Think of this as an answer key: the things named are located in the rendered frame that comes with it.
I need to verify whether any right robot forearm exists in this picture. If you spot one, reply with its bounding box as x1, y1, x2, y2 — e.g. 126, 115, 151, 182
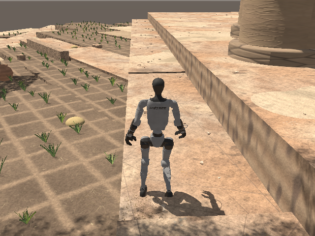
177, 119, 185, 134

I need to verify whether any robot left upper arm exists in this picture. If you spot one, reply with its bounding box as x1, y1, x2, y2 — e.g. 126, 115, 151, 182
133, 99, 148, 126

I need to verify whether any right robot hand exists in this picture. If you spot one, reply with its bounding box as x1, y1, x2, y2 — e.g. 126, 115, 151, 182
175, 131, 186, 139

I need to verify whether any humanoid robot head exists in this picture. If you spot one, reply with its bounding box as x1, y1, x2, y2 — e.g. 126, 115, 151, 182
150, 78, 166, 102

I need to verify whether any left robot foot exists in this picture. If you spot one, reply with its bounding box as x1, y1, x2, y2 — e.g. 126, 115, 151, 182
140, 185, 147, 197

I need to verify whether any left robot forearm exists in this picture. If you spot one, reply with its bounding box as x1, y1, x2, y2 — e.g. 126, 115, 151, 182
127, 119, 137, 137

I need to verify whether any robot right upper arm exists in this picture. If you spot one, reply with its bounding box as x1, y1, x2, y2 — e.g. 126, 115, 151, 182
168, 99, 181, 126

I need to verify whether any left robot hand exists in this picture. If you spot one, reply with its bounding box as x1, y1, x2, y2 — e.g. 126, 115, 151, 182
125, 134, 136, 146

